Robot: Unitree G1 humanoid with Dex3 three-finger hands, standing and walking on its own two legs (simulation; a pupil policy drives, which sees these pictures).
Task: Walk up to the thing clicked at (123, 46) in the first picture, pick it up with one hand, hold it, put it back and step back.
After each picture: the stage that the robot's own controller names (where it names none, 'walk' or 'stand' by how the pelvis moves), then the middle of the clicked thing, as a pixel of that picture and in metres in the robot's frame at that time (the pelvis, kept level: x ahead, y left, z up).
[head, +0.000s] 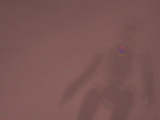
stand; (121, 50) +1.24 -0.42 -0.72
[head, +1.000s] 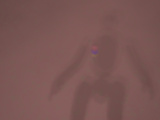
walk; (94, 51) +1.18 -0.04 -0.70
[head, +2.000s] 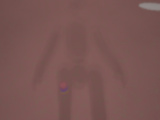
walk; (63, 88) +0.72 +0.23 -0.71
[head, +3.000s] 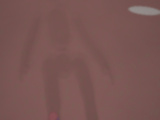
walk; (53, 118) +0.43 +0.19 -0.70
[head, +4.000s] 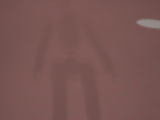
stand; out of the picture +0.35 +0.20 -0.72
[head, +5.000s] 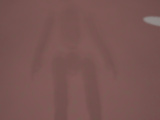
stand; out of the picture +0.33 +0.17 -0.71
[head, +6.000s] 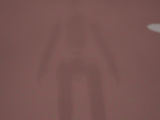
stand; out of the picture +0.33 +0.16 -0.72
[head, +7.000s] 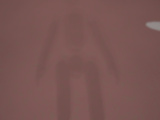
stand; out of the picture +0.32 +0.17 -0.73
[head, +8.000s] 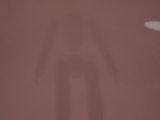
stand; out of the picture +0.31 +0.18 -0.73
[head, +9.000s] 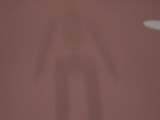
stand; out of the picture +0.31 +0.18 -0.73
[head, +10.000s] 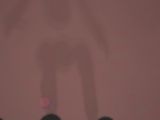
go down; (46, 103) +0.35 +0.19 -0.57
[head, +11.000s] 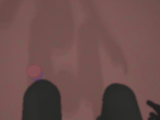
go down; (36, 73) +0.40 +0.23 -0.32
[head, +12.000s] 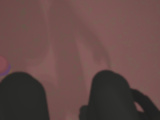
close in; (0, 67) +0.37 +0.26 -0.24
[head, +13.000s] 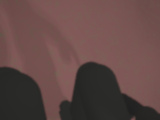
close; out of the picture +0.37 +0.27 -0.21
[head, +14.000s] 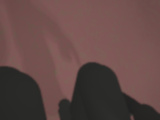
lift; out of the picture +0.35 +0.28 -0.22
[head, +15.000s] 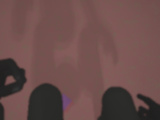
close; (61, 100) +0.29 +0.11 -0.39
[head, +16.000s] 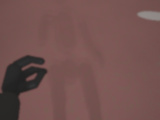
go down; out of the picture +0.25 +0.03 -0.69
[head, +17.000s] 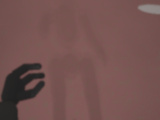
go down; out of the picture +0.29 +0.02 -0.69
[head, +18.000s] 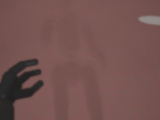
stand; out of the picture +0.32 -0.01 -0.71
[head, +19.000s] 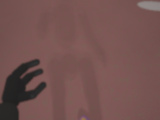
stand; out of the picture +0.36 -0.03 -0.68
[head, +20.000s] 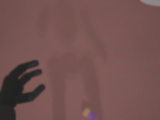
stand; (90, 115) +0.40 -0.07 -0.66
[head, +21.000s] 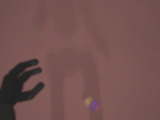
stand; (92, 104) +0.43 -0.08 -0.64
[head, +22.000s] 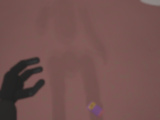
stand; (95, 109) +0.44 -0.10 -0.67
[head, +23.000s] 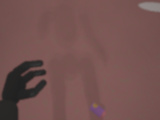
stand; (97, 110) +0.46 -0.12 -0.68
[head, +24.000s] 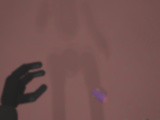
stand; (99, 96) +0.49 -0.14 -0.64
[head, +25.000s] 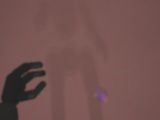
stand; (100, 96) +0.50 -0.15 -0.65
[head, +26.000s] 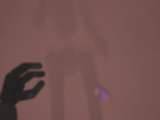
stand; (101, 94) +0.51 -0.16 -0.65
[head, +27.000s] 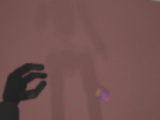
stand; (102, 95) +0.52 -0.17 -0.66
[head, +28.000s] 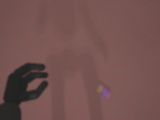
stand; (103, 91) +0.53 -0.18 -0.65
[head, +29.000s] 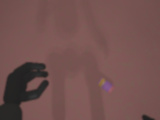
close; (105, 85) +0.55 -0.18 -0.61
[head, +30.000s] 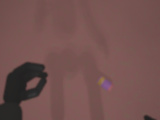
close; (105, 83) +0.55 -0.19 -0.61
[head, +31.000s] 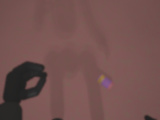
close; (105, 81) +0.56 -0.18 -0.60
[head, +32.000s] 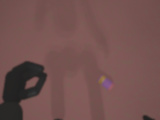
close; (105, 82) +0.55 -0.19 -0.61
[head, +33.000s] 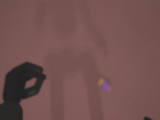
close; (104, 84) +0.55 -0.18 -0.62
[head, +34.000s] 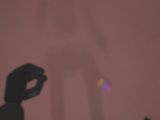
close; (104, 85) +0.55 -0.18 -0.62
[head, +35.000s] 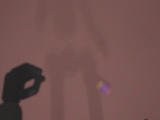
close; (103, 87) +0.54 -0.18 -0.63
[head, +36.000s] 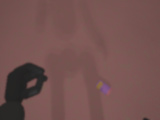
close; (103, 87) +0.54 -0.18 -0.62
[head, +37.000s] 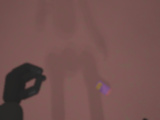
close; (103, 88) +0.53 -0.17 -0.62
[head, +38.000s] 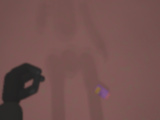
close; (102, 92) +0.52 -0.16 -0.64
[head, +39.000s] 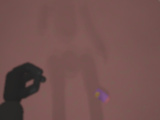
hold; (102, 96) +0.51 -0.16 -0.65
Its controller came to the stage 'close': yes
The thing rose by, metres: 0.01
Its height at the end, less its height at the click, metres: -0.02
